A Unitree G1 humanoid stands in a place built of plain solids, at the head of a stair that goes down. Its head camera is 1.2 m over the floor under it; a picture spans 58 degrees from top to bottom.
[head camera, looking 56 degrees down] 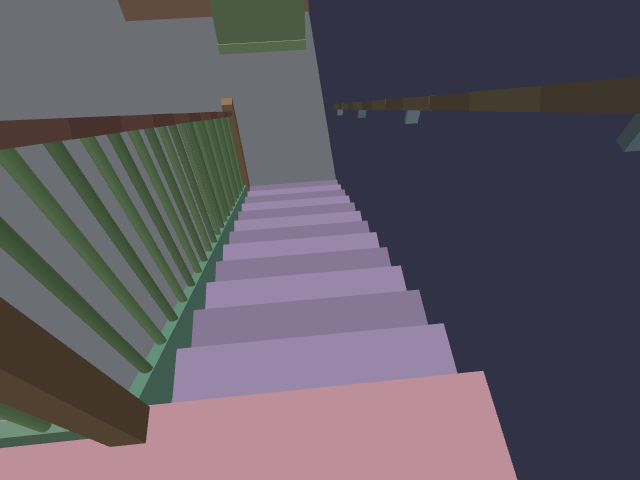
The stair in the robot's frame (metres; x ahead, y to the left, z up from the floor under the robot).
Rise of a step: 0.18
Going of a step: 0.22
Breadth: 0.90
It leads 6 degrees to the left of straight ahead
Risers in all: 13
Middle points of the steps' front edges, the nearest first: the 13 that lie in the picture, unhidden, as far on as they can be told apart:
0.32 0.00 0.00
0.54 0.03 -0.18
0.76 0.05 -0.36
0.98 0.07 -0.54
1.20 0.09 -0.72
1.42 0.11 -0.89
1.64 0.14 -1.07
1.86 0.16 -1.25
2.08 0.18 -1.43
2.30 0.20 -1.61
2.52 0.22 -1.79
2.74 0.25 -1.97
2.96 0.27 -2.15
